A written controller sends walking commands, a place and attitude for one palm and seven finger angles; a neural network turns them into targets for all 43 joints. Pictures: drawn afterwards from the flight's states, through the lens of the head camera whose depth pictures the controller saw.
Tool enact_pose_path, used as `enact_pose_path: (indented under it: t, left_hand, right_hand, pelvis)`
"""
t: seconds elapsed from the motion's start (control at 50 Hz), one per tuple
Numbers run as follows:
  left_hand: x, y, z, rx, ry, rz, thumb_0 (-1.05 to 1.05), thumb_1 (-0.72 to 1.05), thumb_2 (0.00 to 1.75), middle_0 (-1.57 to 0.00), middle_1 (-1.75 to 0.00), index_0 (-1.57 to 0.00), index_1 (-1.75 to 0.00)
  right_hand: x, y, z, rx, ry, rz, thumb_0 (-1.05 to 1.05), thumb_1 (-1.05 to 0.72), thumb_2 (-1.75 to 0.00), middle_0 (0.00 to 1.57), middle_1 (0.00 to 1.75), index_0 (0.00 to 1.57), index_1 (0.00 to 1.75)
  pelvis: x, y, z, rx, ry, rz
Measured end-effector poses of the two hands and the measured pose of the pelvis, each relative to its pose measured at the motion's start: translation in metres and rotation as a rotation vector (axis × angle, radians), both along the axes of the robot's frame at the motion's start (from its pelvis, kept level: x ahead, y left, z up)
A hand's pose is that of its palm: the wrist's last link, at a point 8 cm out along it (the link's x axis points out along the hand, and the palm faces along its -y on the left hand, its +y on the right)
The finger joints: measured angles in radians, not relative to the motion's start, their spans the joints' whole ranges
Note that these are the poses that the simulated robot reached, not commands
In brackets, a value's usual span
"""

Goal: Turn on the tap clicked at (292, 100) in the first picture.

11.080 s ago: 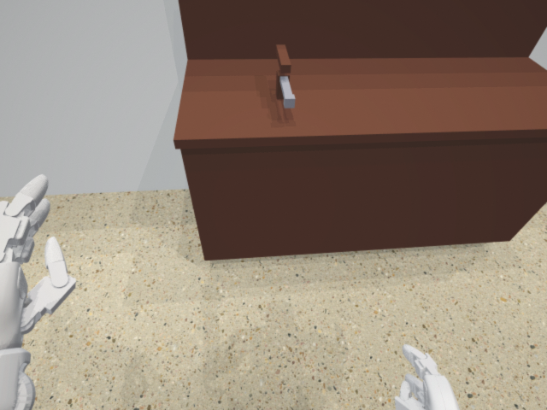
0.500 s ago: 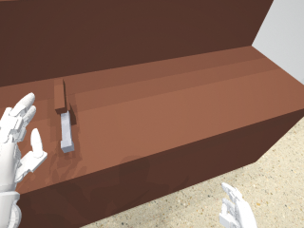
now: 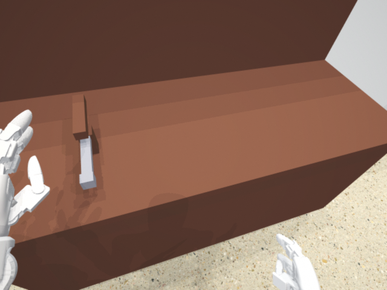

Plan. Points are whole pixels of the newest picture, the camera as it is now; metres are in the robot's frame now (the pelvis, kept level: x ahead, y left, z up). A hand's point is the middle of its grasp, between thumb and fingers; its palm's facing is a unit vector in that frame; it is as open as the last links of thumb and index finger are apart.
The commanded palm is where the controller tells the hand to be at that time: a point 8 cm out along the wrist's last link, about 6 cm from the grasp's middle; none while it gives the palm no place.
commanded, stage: come to a stop and stand still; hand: left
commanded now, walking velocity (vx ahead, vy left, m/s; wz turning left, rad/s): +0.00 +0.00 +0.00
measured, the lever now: (88, 180) +0.32 +0.27 +0.00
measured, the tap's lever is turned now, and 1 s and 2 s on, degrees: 0 0 0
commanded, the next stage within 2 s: look again from close up in 0.02 s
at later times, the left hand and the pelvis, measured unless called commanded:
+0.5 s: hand (48, 184) +0.22 +0.24 +0.16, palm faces +0.37 -0.85 -0.37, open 7.4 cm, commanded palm +0.17 +0.28 +0.17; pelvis +0.01 +0.00 +0.00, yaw +0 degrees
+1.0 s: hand (78, 186) +0.23 +0.20 +0.16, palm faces +0.32 -0.86 -0.39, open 7.4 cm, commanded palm +0.17 +0.24 +0.17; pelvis +0.01 -0.04 +0.00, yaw -1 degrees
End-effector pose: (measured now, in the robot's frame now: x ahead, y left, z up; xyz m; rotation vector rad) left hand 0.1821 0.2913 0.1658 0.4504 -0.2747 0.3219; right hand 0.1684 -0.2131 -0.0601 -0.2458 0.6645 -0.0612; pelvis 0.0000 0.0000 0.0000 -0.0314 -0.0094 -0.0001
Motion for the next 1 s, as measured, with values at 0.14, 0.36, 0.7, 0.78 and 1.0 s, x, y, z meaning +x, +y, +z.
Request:
enact_pose_path:
  t: [0.14, 0.36, 0.7, 0.78, 1.0]
  left_hand:
    - [-0.002, 0.001, 0.007, -0.007, -0.035, 0.016, 0.01, 0.89, 0.9, -0.21, -0.3, -0.21, -0.3]
    - [0.006, -0.003, 0.006, -0.008, -0.01, 0.006, 0.01, 0.89, 0.9, -0.21, -0.3, -0.21, -0.3]
    - [0.009, -0.008, 0.002, -0.034, 0.009, 0.026, 0.01, 0.89, 0.9, -0.21, -0.3, -0.21, -0.3]
    - [0.013, -0.017, 0.005, -0.027, 0.0, 0.005, 0.01, 0.89, 0.9, -0.21, -0.3, -0.21, -0.3]
    - [0.008, -0.046, 0.006, -0.002, 0.048, -0.022, 0.01, 0.89, 0.9, -0.21, -0.3, -0.21, -0.3]
  right_hand:
    - [0.005, -0.005, -0.001, -0.024, 0.021, 0.007, 0.01, -0.9, -0.9, 0.2, 0.3, 0.21, 0.3]
    - [0.016, -0.003, 0.001, -0.005, -0.002, -0.004, 0.01, -0.9, -0.9, 0.2, 0.3, 0.21, 0.3]
    - [0.013, -0.009, -0.002, 0.002, 0.031, -0.008, 0.01, -0.9, -0.9, 0.2, 0.3, 0.21, 0.3]
    - [0.012, -0.014, -0.001, 0.012, 0.03, -0.01, 0.01, -0.9, -0.9, 0.2, 0.3, 0.21, 0.3]
    - [0.008, -0.045, -0.005, 0.014, 0.03, -0.04, 0.01, -0.9, -0.9, 0.2, 0.3, 0.21, 0.3]
  pelvis:
    - [0.004, 0.001, 0.0, 0.0, 0.0, 0.0]
    - [0.008, 0.0, 0.001, 0.005, 0.001, 0.0]
    - [0.009, -0.009, 0.002, 0.009, 0.007, -0.002]
    - [0.008, -0.016, 0.002, 0.009, 0.01, -0.005]
    - [0.007, -0.037, 0.0, -0.002, 0.017, -0.013]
